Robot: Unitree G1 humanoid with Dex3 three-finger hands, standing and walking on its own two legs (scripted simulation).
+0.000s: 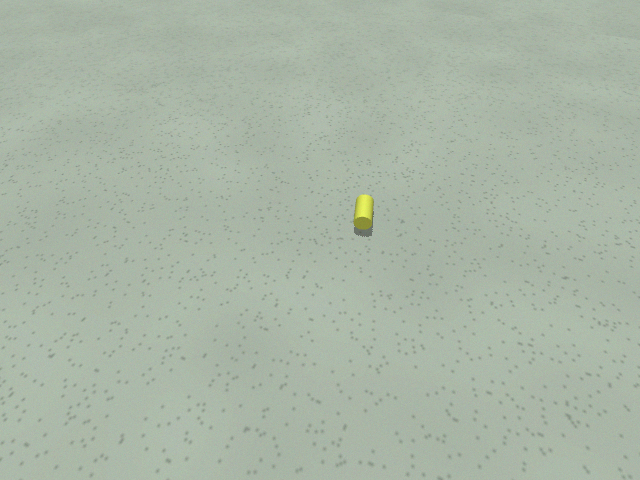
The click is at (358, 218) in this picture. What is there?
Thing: lying can
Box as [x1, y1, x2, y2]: [353, 194, 373, 229]
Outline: 365,194 358,196 356,199 353,222 356,227 362,229 367,228 371,225 373,200 370,196
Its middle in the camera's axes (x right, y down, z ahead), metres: +0.19 -0.13 +1.71
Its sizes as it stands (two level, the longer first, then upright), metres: 0.138 0.079 0.079
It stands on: the floor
